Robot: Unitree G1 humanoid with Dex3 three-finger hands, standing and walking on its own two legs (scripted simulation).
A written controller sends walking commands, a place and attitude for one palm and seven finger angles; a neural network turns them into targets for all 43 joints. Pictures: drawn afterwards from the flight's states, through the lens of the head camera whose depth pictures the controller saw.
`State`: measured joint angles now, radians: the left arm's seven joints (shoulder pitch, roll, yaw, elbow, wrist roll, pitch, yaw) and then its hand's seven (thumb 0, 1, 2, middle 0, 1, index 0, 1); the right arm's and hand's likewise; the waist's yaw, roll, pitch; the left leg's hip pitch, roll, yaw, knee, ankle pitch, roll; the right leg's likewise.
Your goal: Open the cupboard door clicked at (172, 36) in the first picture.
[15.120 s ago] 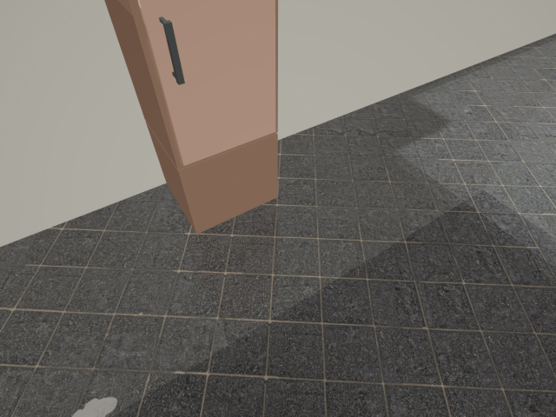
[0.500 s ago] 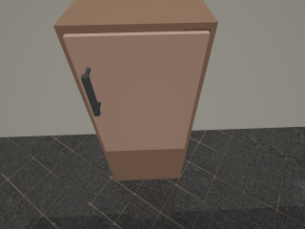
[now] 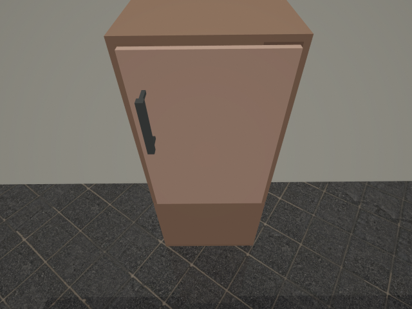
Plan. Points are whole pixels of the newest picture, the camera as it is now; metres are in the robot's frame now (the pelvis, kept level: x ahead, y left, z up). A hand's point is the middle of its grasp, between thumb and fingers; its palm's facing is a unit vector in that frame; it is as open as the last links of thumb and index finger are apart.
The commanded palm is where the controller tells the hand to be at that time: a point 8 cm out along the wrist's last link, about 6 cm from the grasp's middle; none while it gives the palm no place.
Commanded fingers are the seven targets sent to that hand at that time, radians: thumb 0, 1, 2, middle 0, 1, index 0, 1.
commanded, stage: come to a stop and stand still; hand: left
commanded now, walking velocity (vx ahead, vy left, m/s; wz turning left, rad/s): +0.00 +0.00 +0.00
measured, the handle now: (147, 123) +0.53 +0.18 +0.08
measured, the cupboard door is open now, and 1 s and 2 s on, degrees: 0 0 0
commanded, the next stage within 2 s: look again from close up in 1.06 s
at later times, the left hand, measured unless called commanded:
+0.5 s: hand out of the picture +0.03 +0.16 -0.16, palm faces +0.00 -0.98 -0.21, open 7.4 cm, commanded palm none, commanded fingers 0.00 0.90 0.90 -0.20 -0.30 -0.20 -0.30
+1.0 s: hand out of the picture +0.09 +0.14 -0.16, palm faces +0.02 -0.97 -0.24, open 7.3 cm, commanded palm none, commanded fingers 0.00 0.90 0.90 -0.20 -0.30 -0.20 -0.30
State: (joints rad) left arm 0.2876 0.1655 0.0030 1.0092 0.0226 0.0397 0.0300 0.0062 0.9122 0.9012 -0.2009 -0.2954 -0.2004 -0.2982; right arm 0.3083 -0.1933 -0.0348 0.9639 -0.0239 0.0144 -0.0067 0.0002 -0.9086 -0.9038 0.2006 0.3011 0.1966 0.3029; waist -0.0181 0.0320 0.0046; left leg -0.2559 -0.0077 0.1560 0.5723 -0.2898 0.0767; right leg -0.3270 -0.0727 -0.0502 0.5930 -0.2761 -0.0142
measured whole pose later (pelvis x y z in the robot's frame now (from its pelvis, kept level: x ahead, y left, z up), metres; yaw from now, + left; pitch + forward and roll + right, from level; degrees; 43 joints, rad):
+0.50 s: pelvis +0.03 -0.01 +0.01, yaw +0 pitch -1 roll +1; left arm 0.29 0.13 -0.03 1.10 0.02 0.00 0.03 0.01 0.91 0.90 -0.20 -0.30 -0.20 -0.30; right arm 0.28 -0.19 0.01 1.07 -0.01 -0.03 -0.02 0.00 -0.91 -0.90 0.20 0.30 0.20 0.30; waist 0.00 0.03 0.04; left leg -0.16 -0.03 0.15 0.42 -0.25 0.05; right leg -0.26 -0.05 0.00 0.49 -0.22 0.02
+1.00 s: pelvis +0.06 -0.04 +0.01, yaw +1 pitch -1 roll +1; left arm 0.22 0.16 -0.01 1.10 0.01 -0.02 0.04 0.01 0.93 0.90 -0.20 -0.30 -0.20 -0.30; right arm 0.26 -0.16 0.01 1.13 -0.01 -0.03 -0.03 0.00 -0.91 -0.90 0.20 0.30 0.20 0.30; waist -0.01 0.02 0.04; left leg -0.10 0.02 0.12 0.40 -0.28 0.00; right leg -0.19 0.00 -0.04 0.47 -0.26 -0.03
